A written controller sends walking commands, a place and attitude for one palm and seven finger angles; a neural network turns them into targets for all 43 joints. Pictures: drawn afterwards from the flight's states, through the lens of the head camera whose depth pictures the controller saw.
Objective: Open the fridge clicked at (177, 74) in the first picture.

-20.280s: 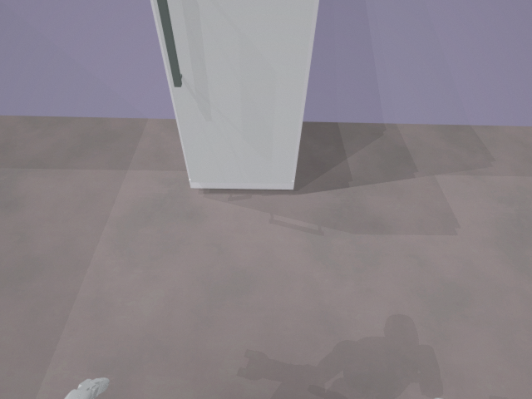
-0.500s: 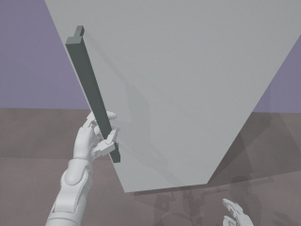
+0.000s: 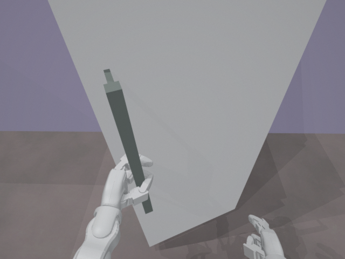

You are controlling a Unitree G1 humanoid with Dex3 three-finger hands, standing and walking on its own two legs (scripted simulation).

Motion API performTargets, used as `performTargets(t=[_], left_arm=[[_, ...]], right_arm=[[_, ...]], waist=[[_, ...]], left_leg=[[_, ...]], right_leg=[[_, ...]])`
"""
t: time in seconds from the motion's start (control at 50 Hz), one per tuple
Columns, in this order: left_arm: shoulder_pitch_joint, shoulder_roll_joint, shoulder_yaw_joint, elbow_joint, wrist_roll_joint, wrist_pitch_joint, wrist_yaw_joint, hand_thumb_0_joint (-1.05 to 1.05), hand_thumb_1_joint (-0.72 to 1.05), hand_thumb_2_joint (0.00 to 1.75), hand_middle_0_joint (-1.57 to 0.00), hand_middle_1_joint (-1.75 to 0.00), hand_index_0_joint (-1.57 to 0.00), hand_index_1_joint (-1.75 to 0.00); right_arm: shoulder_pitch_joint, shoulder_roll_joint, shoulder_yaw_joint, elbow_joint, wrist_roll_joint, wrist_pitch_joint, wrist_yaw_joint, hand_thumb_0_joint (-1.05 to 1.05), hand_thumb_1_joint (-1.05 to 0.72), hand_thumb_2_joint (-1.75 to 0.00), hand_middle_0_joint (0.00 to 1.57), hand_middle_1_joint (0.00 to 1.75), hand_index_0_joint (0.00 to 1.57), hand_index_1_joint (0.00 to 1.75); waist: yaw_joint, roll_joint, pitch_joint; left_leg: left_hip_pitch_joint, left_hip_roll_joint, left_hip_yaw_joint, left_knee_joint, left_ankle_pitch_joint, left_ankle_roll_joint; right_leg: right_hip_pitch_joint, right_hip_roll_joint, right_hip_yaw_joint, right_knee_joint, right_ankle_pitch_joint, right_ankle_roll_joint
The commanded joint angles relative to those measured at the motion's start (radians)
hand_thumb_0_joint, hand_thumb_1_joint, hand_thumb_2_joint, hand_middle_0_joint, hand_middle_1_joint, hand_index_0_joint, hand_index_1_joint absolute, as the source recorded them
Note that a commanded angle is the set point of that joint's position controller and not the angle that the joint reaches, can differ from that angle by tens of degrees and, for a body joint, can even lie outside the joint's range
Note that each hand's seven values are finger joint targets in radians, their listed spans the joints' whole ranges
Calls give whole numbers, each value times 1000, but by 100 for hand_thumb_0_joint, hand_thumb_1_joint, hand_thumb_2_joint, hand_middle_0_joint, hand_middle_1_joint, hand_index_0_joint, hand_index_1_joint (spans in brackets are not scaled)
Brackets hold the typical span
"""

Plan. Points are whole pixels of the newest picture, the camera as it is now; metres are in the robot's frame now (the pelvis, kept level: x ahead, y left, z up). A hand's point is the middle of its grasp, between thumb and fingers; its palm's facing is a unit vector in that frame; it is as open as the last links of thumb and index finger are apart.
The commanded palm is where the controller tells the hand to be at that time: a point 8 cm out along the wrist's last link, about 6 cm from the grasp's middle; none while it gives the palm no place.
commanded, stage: walk backward, drawing the door open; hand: left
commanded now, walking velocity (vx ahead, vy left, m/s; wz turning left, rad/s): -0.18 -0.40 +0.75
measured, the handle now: (133, 160) +0.32 +0.10 +0.09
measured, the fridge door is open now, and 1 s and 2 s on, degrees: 24 49 65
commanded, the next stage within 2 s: stop walking and hold the door back in 1.34 s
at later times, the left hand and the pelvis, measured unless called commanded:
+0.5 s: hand (173, 227) +0.18 +0.01 +0.05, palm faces +0.09 -0.98 -0.15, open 6.3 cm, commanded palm +0.15 +0.05 +0.05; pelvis -0.07 -0.12 -0.02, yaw +15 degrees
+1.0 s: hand (217, 253) +0.14 -0.07 +0.05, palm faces +0.56 -0.81 -0.17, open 6.5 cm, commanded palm +0.08 -0.06 +0.05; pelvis -0.03 -0.34 -0.03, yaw +39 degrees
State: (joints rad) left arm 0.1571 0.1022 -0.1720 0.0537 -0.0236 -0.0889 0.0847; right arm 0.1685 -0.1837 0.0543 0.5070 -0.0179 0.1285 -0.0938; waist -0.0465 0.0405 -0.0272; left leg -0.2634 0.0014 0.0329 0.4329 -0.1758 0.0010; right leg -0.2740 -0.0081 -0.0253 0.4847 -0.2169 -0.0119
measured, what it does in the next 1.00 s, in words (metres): steps to the right, turning left: left foot, then right foot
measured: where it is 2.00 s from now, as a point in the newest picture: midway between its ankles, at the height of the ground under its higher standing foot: outside the picture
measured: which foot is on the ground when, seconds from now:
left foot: down 0.00-0.28, up 0.30-0.48, down 0.50-0.78, up 0.80-0.94, down 0.96-1.00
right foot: down 0.00-0.48, up 0.50-0.74, down 0.76-0.96, up 0.98-1.00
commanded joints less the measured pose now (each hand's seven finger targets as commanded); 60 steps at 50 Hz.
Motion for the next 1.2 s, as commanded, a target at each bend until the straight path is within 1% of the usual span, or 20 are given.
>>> performTargets(t=[0.0,0.16,0.28,0.36,0.42,0.44,0.46,0.48,0.5,0.6,0.68,0.76,0.82,0.9,0.92,0.94,0.96,1.0,1.1,1.18], left_arm=[[-168,68,25,-218,35,-78,0,0,90,90,-45,-140,-45,-140],[-171,39,-4,-235,65,-71,-1,0,90,90,-45,-140,-45,-140],[-222,87,37,-302,80,-41,9,0,90,90,-45,-140,-45,-140],[-234,67,45,-266,92,-37,0,0,90,90,-45,-140,-45,-140],[-263,45,13,-300,85,-58,-10,0,90,90,-45,-140,-45,-140],[-284,24,-22,-315,76,-66,-16,0,90,90,-45,-140,-45,-140],[-295,10,-38,-344,60,-91,-29,0,90,90,-45,-140,-45,-140],[-237,45,-9,-343,105,-109,-23,0,90,90,-45,-140,-45,-140],[-222,62,-6,-330,116,-100,-29,0,90,90,-45,-140,-45,-140],[-307,0,-8,-375,86,-97,-47,0,90,90,-45,-140,-45,-140],[-319,28,14,-385,85,-103,-36,0,90,90,-45,-140,-45,-140],[-312,175,144,-491,69,-118,-24,0,90,90,-45,-140,-45,-140],[-225,175,204,-440,57,-101,-19,0,90,90,-45,-140,-45,-140],[-296,73,105,-396,44,-110,-48,0,90,90,-45,-140,-45,-140],[-291,67,96,-426,35,-118,-56,0,90,90,-45,-140,-45,-140],[-285,54,84,-482,51,-136,-57,0,90,90,-45,-140,-45,-140],[-295,127,123,-516,86,-148,-51,0,90,90,-45,-140,-45,-140],[-261,154,186,-544,82,-142,-33,0,90,90,-45,-140,-45,-140],[-252,135,201,-493,41,-81,-37,0,90,90,-45,-140,-45,-140],[-268,200,258,-459,38,-72,-10,0,90,90,-45,-140,-45,-140]], right_arm=[[-117,-115,-45,-132,1,-52,-15,0,-90,-90,20,30,20,30],[-121,-109,-77,-92,3,-103,-18,0,-90,-90,20,30,20,30],[-73,-69,-89,-22,16,-171,-20,0,-90,-90,20,30,20,30],[-58,-46,-83,4,-2,-217,-25,0,-90,-90,20,30,20,30],[-1,-45,-68,20,5,-271,-28,0,-90,-90,20,30,20,30],[58,-55,-68,39,13,-296,-31,0,-90,-90,20,30,20,30],[45,-111,-82,7,-7,-316,-26,0,-90,-90,20,30,20,30],[-23,-130,-76,-31,-41,-304,-10,0,-90,-90,20,30,20,30],[-66,-157,-78,-38,-36,-280,-6,0,-90,-90,20,30,20,30],[-71,-160,-115,5,-14,-305,8,0,-90,-90,20,30,20,30],[-37,-127,-120,10,22,-302,19,0,-90,-90,20,30,20,30],[-55,-14,-100,31,33,-299,20,0,-90,-90,20,30,20,30],[-121,-46,-121,21,31,-314,-21,0,-90,-90,20,30,20,30],[-57,-65,-89,37,9,-308,-36,0,-90,-90,20,30,20,30],[-17,-99,-107,31,0,-313,-37,0,-90,-90,20,30,20,30],[-37,-151,-125,14,-17,-321,-25,0,-90,-90,20,30,20,30],[-25,-159,-109,20,-25,-316,-7,0,-90,-90,20,30,20,30],[-82,-149,-129,-6,-27,-293,-10,0,-90,-90,20,30,20,30],[-83,-141,-128,-2,-2,-301,5,0,-90,-90,20,30,20,30],[-75,-102,-105,-26,38,-283,4,0,-90,-90,20,30,20,30]], waist=[[4,-6,-85],[-1,4,-111],[-7,-243,-127],[7,-203,-94],[-27,-122,-25],[-83,-17,-11],[-100,312,9],[2,271,-30],[11,90,-39],[25,50,-67],[-5,195,-160],[-11,-154,-192],[53,-372,-208],[-38,-184,-85],[-72,-29,-96],[-15,230,-148],[-17,76,-179],[5,100,-139],[36,251,-134],[44,150,-164]], left_leg=[[-23,108,-175,-198,-114,47],[-69,138,-242,-187,-206,75],[65,-27,15,332,-173,-2],[-110,9,70,651,-269,-15],[53,49,61,264,-270,16],[224,63,4,-59,-148,43],[319,353,-444,-349,34,138],[174,590,-838,-264,128,213],[125,632,-875,-262,198,233],[23,309,-306,-51,134,102],[-21,144,-216,-47,-202,42],[-149,-38,37,408,-212,-54],[-292,28,-7,793,-466,-23],[13,52,15,187,-127,-12],[306,196,-208,-52,297,50],[478,511,-735,-104,790,125],[488,574,-826,-86,707,182],[397,498,-648,-57,528,231],[-13,255,-176,-52,105,60],[-193,122,-126,91,-325,23]], right_leg=[[26,6,10,-78,-79,27],[41,21,37,-51,-152,23],[-188,-157,55,-312,-347,-35],[-93,-219,-26,-265,-124,-93],[-124,-118,-169,-130,96,47],[-236,-19,-200,115,151,166],[-492,71,-139,556,-127,258],[-466,-33,126,833,-202,131],[-439,-51,179,867,-202,70],[-174,-38,73,446,-110,56],[104,55,-92,51,-108,90],[120,-178,-27,-29,255,-28],[220,-315,64,21,637,-187],[-18,-184,-141,363,519,-73],[-325,-87,-148,627,153,3],[-554,11,-42,818,-400,72],[-558,-34,108,867,-341,73],[-572,-48,112,796,-288,83],[-30,-32,31,375,-55,67],[250,12,-67,13,-79,74]])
